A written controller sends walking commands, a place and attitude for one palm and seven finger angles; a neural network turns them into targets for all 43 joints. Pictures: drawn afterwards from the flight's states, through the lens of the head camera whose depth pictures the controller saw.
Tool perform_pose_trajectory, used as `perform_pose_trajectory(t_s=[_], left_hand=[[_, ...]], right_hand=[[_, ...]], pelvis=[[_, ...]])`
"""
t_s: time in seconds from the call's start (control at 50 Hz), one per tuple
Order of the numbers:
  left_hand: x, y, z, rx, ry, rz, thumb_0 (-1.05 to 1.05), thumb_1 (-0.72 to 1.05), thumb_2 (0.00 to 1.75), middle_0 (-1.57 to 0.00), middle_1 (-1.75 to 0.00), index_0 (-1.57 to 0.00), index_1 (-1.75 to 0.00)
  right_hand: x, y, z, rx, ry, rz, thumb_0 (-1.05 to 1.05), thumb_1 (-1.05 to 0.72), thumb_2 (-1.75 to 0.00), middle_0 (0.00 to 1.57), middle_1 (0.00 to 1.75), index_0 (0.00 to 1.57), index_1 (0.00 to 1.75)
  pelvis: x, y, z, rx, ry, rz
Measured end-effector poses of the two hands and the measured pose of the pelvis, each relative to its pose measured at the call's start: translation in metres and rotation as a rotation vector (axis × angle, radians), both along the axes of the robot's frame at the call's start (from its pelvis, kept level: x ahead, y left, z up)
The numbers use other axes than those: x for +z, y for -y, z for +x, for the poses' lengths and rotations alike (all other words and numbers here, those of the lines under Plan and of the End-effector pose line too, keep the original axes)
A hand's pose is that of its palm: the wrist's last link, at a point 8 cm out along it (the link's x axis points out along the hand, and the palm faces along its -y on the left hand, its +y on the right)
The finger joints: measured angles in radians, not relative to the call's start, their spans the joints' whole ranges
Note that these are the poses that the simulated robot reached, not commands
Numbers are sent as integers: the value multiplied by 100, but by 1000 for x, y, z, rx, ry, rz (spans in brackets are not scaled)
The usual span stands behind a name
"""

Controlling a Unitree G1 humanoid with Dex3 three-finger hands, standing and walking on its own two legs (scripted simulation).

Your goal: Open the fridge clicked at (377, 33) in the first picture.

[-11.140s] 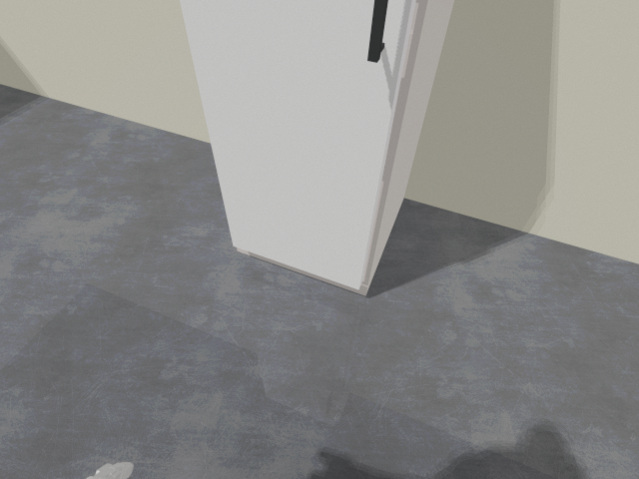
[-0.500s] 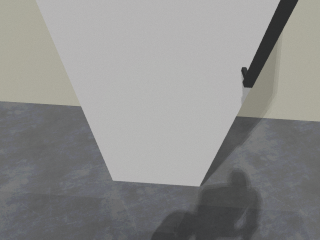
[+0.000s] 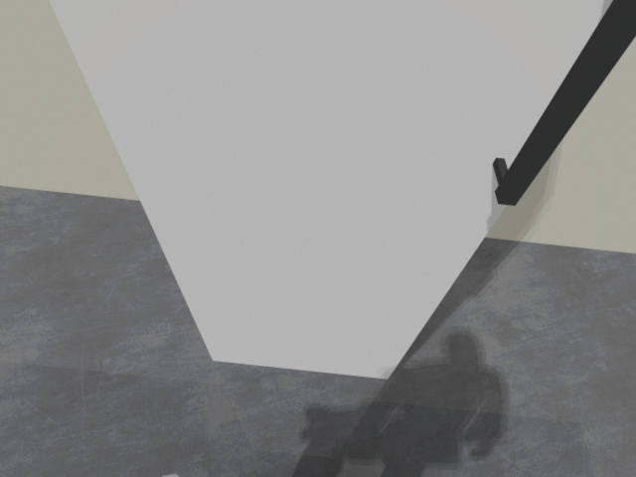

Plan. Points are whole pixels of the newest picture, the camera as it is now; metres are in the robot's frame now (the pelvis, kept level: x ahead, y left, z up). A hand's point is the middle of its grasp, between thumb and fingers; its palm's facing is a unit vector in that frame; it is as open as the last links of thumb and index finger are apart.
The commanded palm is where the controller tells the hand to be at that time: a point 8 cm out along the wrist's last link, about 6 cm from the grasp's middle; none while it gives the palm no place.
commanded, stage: come to a stop and stand still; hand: right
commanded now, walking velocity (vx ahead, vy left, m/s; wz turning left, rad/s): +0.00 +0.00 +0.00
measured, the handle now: (557, 94) +0.42 -0.18 +0.28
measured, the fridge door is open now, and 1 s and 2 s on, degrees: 0 0 0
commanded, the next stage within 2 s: look again from close up in 1.30 s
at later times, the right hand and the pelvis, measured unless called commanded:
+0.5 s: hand out of the picture +0.00 -0.15 -0.16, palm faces +0.05 +0.98 -0.21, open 7.3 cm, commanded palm none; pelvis -0.01 +0.03 +0.02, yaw -1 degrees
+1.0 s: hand out of the picture -0.01 -0.19 -0.16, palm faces +0.04 +0.98 -0.22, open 7.3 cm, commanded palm none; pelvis -0.02 -0.01 +0.01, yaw +0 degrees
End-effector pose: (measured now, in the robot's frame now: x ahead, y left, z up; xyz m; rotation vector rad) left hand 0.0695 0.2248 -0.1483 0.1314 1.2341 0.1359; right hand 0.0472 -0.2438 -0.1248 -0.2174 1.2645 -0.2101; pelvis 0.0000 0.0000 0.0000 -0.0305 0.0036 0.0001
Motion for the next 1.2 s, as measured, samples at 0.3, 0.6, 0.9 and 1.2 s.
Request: perform_pose_trajectory(t_s=[0.3, 0.6, 0.9, 1.2], left_hand=[[10, -21, -53, 10, -119, 18, 1, 93, 90, -20, -30, -20, -30], [13, -5, -112, 4, -239, -42, 1, 91, 90, -20, -30, -20, -30], [6, 26, -120, 38, -161, -46, 1, 91, 90, -20, -30, -20, -30], [7, 56, -106, 6, -165, -57, 1, 91, 90, -20, -30, -20, -30]], right_hand=[[-6, -38, -19, -25, -9, 61, 0, -93, -90, 20, 30, 20, 30], [-1, -54, -73, -51, -122, 91, 0, -91, -90, 20, 30, 20, 30], [-6, -22, -73, -21, -95, 77, 1, -92, -90, 20, 30, 20, 30], [-2, 3, -68, -24, -107, 75, 1, -92, -90, 20, 30, 20, 30]], pelvis=[[8, -24, -8, -12, 2, 19], [16, -30, -14, -13, 17, 21], [9, 4, -21, -3, 13, 37], [12, 29, -15, 4, 19, 23]])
